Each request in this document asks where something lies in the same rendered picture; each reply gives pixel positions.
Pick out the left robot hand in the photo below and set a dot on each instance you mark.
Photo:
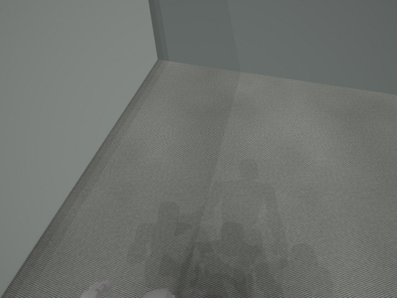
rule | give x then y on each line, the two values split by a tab
97	290

